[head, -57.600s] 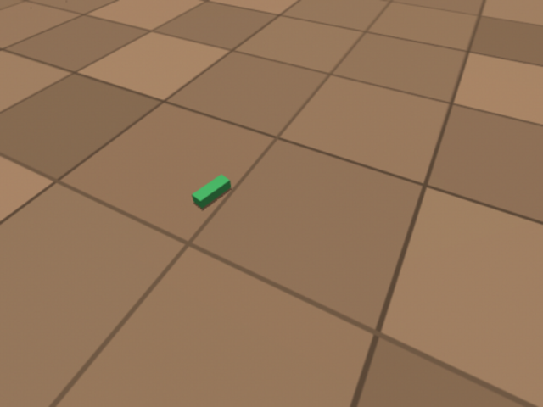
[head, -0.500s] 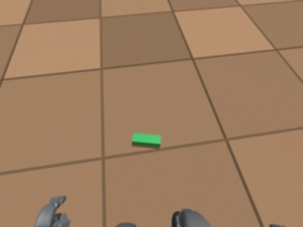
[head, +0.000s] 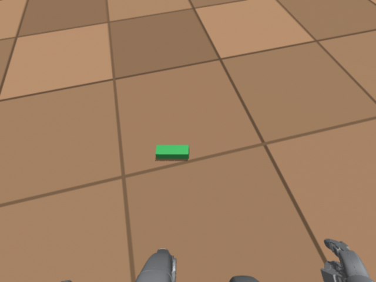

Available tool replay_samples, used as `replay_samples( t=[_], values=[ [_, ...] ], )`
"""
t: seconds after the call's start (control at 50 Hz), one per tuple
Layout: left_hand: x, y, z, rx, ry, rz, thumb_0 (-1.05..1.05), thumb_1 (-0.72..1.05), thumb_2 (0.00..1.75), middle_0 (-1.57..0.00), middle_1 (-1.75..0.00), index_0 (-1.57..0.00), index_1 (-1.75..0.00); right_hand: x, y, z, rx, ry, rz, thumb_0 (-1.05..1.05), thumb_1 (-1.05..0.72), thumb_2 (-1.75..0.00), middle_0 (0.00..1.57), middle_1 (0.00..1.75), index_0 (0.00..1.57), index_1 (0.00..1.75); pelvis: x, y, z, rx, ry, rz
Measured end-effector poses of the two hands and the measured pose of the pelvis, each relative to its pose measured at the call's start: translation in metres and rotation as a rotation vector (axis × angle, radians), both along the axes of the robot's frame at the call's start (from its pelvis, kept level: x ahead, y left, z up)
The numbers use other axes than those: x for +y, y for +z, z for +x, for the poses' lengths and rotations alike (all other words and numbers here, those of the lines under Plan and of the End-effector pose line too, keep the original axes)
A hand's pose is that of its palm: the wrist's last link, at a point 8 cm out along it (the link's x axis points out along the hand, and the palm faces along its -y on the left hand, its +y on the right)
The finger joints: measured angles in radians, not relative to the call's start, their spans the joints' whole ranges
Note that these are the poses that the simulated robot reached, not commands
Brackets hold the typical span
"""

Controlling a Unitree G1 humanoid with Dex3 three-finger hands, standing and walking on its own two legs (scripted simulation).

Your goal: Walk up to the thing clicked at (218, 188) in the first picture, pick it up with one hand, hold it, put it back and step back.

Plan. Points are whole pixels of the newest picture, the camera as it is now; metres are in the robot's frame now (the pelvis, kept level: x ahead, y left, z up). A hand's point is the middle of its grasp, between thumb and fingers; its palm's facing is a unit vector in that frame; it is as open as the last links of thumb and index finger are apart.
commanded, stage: step back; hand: left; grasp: from above
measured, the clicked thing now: (172, 151) +0.84 +0.15 -0.72
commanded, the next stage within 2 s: stand in 1.58 s
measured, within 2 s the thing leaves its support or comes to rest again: neither
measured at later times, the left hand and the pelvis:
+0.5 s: hand out of the picture -0.05 +0.24 -0.14, palm faces +0.05 -0.94 -0.33, open 7.4 cm; pelvis -0.16 -0.03 +0.02, yaw +3 degrees
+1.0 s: hand out of the picture -0.20 +0.23 -0.13, palm faces +0.08 -0.90 -0.42, open 7.4 cm; pelvis -0.23 -0.06 +0.01, yaw +3 degrees
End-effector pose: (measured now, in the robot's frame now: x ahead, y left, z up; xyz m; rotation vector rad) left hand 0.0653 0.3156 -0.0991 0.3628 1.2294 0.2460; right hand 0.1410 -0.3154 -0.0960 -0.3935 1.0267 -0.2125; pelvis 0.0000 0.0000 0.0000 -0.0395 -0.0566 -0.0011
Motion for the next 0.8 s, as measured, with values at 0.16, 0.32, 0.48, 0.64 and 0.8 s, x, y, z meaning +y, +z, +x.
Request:
replay_samples(
  t=[0.16, 0.32, 0.48, 0.64, 0.8],
  values=[
    [-0.014, 0.025, -0.038, -0.051, 0.003, 0.027, 0.01, 0.9, 0.9, -0.2, -0.3, -0.21, -0.3, -0.013, 0.0, -0.087, 0.11, -0.031, 0.018, 0.01, -0.91, -0.9, 0.2, 0.3, 0.21, 0.3, -0.01, 0.015, -0.041, 0.034, 0.012, 0.078],
    [-0.006, 0.003, -0.047, -0.203, -0.002, 0.009, 0.01, 0.9, 0.9, -0.2, -0.3, -0.21, -0.3, 0.0, -0.006, -0.166, 0.217, 0.013, -0.021, 0.01, -0.91, -0.9, 0.2, 0.3, 0.21, 0.3, -0.012, 0.0, -0.104, 0.011, 0.08, 0.087],
    [-0.031, -0.001, -0.112, -0.139, 0.018, -0.071, 0.01, 0.9, 0.9, -0.2, -0.3, -0.2, -0.3, -0.009, 0.023, -0.201, 0.139, 0.026, -0.045, 0.01, -0.9, -0.9, 0.2, 0.3, 0.21, 0.3, -0.023, 0.016, -0.152, 0.027, 0.057, 0.018],
    [-0.051, -0.01, -0.2, -0.033, -0.01, -0.031, 0.01, 0.9, 0.9, -0.2, -0.3, -0.2, -0.3, -0.05, 0.022, -0.217, 0.002, 0.028, -0.031, 0.01, -0.9, -0.9, 0.2, 0.3, 0.21, 0.3, -0.053, 0.004, -0.202, 0.03, -0.013, 0.045],
    [-0.071, 0.013, -0.277, 0.029, 0.059, 0.013, 0.01, 0.9, 0.9, -0.2, -0.3, -0.21, -0.3, -0.072, 0.0, -0.271, 0.08, -0.037, 0.041, 0.01, -0.91, -0.9, 0.2, 0.3, 0.21, 0.3, -0.068, 0.013, -0.22, 0.006, -0.007, 0.05]
  ],
)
